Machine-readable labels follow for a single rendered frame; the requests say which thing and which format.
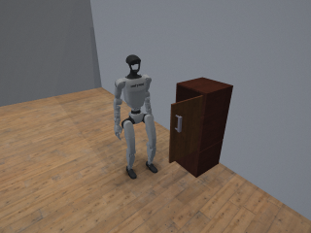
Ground robot left forearm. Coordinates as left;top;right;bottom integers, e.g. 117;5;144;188
144;94;152;114

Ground robot left foot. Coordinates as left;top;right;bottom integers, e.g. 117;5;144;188
146;160;158;173

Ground handle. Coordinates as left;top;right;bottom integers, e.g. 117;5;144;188
175;115;183;133

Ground robot left upper arm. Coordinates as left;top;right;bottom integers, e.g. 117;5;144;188
142;74;152;98

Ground robot right forearm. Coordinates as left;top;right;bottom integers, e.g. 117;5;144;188
113;99;121;124

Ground robot right upper arm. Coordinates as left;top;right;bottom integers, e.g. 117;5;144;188
114;78;126;105

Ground robot right thigh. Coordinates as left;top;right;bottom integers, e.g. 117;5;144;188
121;117;136;156

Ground right robot hand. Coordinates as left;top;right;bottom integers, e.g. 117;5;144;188
114;124;123;140

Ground cupboard door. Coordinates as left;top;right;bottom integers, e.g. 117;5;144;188
168;95;203;163

